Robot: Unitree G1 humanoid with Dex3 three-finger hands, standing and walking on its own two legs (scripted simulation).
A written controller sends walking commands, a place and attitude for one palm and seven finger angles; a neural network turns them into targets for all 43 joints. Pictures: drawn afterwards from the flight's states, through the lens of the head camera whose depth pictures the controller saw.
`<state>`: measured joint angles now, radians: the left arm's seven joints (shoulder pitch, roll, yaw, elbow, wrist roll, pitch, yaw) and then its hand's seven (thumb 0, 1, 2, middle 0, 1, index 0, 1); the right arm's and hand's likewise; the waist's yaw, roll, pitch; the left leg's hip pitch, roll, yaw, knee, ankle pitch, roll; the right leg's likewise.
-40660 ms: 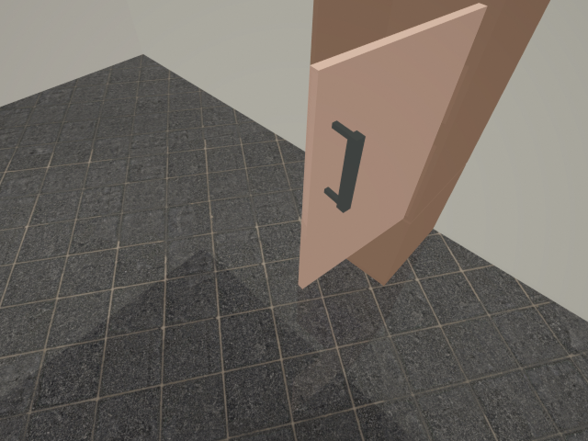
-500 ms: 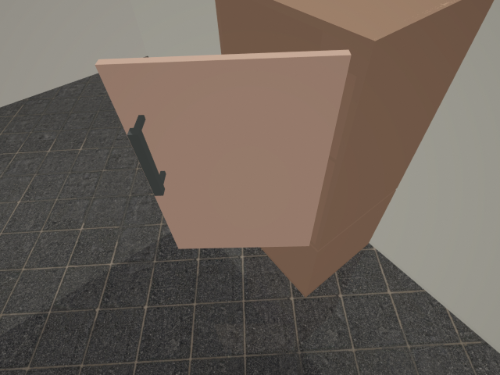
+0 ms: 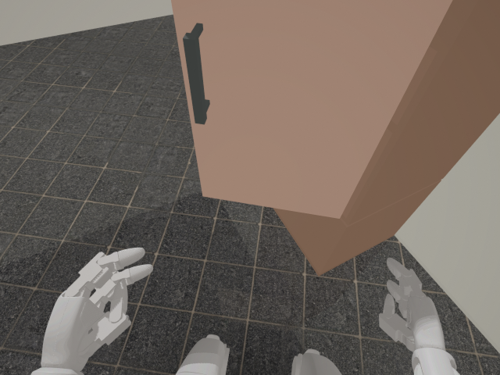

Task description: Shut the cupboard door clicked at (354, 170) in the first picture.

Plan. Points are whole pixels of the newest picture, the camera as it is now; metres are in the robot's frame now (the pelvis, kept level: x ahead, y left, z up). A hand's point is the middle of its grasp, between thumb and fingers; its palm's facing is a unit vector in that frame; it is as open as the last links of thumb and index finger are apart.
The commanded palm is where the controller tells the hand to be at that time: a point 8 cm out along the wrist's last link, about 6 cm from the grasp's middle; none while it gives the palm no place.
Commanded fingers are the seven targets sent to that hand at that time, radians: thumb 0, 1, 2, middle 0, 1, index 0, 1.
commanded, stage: raise the hand and make a fist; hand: left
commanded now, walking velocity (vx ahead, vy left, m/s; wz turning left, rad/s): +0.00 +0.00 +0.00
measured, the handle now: (199, 77) +0.56 +0.17 +0.16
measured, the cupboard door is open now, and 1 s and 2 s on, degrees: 53 53 53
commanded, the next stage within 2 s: bring the fist close to the handle in 1.40 s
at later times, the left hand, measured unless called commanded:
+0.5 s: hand (129, 261) +0.23 +0.19 +0.10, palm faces -0.05 -1.00 -0.05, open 3.5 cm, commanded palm +0.20 +0.26 +0.11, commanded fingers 0.00 0.90 0.90 -1.13 -1.32 -1.13 -1.32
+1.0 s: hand (125, 213) +0.27 +0.20 +0.16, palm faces +0.00 -1.00 -0.07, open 3.1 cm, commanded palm +0.24 +0.25 +0.16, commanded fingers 0.00 0.90 0.90 -1.30 -1.50 -1.30 -1.50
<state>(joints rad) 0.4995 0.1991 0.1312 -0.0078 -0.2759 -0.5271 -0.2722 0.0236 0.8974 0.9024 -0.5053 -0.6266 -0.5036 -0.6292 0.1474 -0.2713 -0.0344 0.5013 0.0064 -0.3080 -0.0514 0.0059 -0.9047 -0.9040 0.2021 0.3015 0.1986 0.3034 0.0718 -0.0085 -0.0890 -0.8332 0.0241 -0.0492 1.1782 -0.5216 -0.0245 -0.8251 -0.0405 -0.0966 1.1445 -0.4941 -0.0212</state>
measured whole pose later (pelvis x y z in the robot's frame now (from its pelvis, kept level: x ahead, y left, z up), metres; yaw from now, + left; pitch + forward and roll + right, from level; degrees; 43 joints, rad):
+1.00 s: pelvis +0.04 +0.01 +0.05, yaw +0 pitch +5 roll -1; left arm 0.34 0.27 0.19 -0.19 -0.30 -0.14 -0.25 0.02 0.90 0.90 -1.29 -1.48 -1.29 -1.49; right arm 0.28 -0.24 0.06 0.52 0.03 -0.23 -0.08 0.01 -0.90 -0.90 0.21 0.30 0.20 0.30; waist 0.03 0.05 -0.07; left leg -0.49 0.02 -0.03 0.85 -0.45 -0.01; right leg -0.49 -0.03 -0.08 0.82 -0.41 0.00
